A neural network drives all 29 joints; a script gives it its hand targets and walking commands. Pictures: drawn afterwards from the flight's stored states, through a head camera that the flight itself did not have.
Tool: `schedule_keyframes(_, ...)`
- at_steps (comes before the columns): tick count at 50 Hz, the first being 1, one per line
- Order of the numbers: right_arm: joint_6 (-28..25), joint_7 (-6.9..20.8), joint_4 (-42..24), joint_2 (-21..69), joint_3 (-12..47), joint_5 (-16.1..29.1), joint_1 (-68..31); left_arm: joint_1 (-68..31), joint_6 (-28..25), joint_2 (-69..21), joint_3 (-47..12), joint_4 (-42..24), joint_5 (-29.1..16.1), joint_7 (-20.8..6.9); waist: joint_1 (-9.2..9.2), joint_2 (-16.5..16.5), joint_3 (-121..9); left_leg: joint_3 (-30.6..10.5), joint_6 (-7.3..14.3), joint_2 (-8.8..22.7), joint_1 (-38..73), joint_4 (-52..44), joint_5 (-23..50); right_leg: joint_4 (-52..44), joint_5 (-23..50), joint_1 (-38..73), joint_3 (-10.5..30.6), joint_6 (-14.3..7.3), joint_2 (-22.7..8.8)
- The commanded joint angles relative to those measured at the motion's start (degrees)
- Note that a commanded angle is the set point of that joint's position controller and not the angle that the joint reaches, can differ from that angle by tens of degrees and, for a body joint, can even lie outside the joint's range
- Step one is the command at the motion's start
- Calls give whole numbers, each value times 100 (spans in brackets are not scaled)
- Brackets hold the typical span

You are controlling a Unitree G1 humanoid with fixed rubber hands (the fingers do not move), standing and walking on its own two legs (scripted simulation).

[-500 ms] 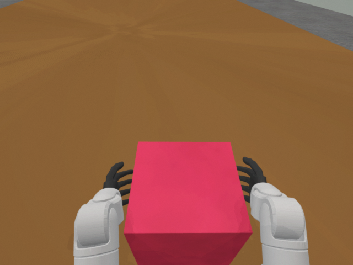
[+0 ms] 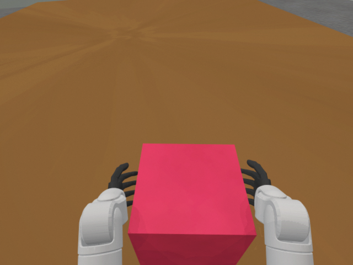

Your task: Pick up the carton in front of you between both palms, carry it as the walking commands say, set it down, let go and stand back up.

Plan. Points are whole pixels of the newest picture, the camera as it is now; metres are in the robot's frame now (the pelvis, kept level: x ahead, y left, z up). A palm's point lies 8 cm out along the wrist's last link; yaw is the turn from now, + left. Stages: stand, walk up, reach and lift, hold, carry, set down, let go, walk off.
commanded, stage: carry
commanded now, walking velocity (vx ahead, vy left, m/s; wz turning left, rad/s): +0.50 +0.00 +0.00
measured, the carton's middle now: (187, 210) +0.28 +0.00 +0.02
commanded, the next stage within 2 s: none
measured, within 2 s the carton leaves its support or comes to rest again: neither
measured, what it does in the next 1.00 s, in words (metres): walks ahead: left foot, then right foot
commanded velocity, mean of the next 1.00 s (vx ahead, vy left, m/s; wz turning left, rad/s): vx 0.50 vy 0.00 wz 0.00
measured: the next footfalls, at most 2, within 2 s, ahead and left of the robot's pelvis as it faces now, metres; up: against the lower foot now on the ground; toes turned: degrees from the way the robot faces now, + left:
left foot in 0.44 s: +0.46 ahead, +0.12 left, +0.00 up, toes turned +11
right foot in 0.94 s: +0.80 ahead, -0.10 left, +0.00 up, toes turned -12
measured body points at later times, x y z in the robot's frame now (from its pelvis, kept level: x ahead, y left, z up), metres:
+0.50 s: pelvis +0.33 +0.03 +0.00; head +0.31 +0.05 +0.45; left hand +0.61 +0.18 +0.08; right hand +0.60 -0.13 +0.09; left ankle +0.43 +0.11 -0.72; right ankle +0.13 -0.08 -0.67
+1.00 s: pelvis +0.66 -0.01 +0.00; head +0.66 -0.02 +0.45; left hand +0.94 +0.14 +0.08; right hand +0.95 -0.16 +0.07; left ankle +0.45 +0.11 -0.67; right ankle +0.77 -0.09 -0.72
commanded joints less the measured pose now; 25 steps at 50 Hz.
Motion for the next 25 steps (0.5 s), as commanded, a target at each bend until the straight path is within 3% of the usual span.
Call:
schedule_keyframes(1,63,1522,-236,5233,4196,2502,-2861,-2442,14,-5255,-3805,-257,-2445,-1532,125,-1613,-1379,-568,185,-315,-3656,3157,-10,-1706,-12,4070,3770,-822,-2086)
schedule_keyframes(3,-86,1531,-275,5548,4234,2514,-2839,-2685,-97,-5651,-3967,-477,-2575,-1572,87,-609,-1340,-784,309,89,-3536,2854,600,-1655,196,3371,2856,-500,-1827)
schedule_keyframes(5,-212,1488,-324,5701,4306,2451,-2762,-2785,-200,-5789,-4074,-583,-2650,-1616,51,-772,-1260,-641,263,148,-3137,2188,1152,-1952,-238,2824,2117,-249,-1601)
schedule_keyframes(8,-334,1410,-351,5768,4321,2328,-2433,-2568,-263,-5683,-4128,-699,-2718,-1668,67,-1001,-1053,-360,124,124,-3146,1266,1559,-2306,-512,2698,1573,-302,-1456)
schedule_keyframes(12,-328,1343,-520,5554,4319,2278,-2242,-2419,-242,-5376,-4142,-912,-2727,-1675,85,-932,-690,17,36,-6,-3211,-186,2161,-2291,340,2969,1040,-318,-1216)
schedule_keyframes(18,-51,1368,-648,5025,4210,2363,-2233,-2179,-17,-4882,-3953,-854,-2503,-1561,107,-1135,-167,392,266,-194,-2665,-1310,2695,-2007,1152,3165,599,-139,-1143)
schedule_keyframes(20,24,1396,-571,4917,4137,2376,-2274,-2243,55,-4800,-3932,-790,-2463,-1539,68,-1129,-258,663,358,-374,-1901,-1531,2408,-1357,1884,3092,358,-9,-1086)
schedule_keyframes(21,49,1409,-481,4886,4081,2373,-2229,-2305,89,-4769,-3941,-786,-2456,-1531,-21,-930,-512,935,372,-641,-985,-1708,2107,-496,2196,2815,55,137,-867)
schedule_keyframes(22,63,1427,-389,4853,4012,2367,-2195,-2345,120,-4700,-3947,-773,-2456,-1521,-136,-592,-902,592,401,-403,328,-1619,1770,570,1767,2018,-19,285,-707)
schedule_keyframes(23,47,1459,-251,4774,3908,2291,-2258,-2595,175,-4749,-4019,-874,-2511,-1511,-201,615,-1411,-1878,1017,1103,1589,-2079,967,2366,581,546,102,613,-216)
schedule_keyframes(24,14,1475,-80,4944,3918,2322,-2191,-2658,198,-4829,-4065,-879,-2536,-1522,-177,1791,-1554,-3726,1541,1816,2230,-2923,1305,3590,-1925,-904,533,681,425)
schedule_keyframes(25,-9,1493,-229,5122,3959,2414,-2310,-2775,149,-4995,-4087,-804,-2554,-1532,-145,1228,-1420,-3291,1530,1823,2107,-2820,2044,4277,-2115,-1303,1133,497,113)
